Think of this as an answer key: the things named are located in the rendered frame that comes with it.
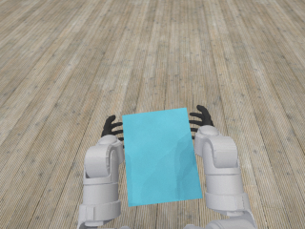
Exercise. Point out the right robot upper arm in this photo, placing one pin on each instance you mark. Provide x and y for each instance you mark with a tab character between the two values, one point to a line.
234	223

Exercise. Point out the left robot hand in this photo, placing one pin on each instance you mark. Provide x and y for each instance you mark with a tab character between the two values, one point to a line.
107	129

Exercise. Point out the carton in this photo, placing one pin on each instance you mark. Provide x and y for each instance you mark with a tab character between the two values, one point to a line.
159	157

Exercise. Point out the right robot hand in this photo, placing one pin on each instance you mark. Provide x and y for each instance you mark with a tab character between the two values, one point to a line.
205	117

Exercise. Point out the right robot forearm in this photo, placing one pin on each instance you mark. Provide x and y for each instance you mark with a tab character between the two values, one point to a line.
225	193

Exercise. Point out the left robot forearm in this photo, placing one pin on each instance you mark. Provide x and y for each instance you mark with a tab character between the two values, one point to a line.
100	191

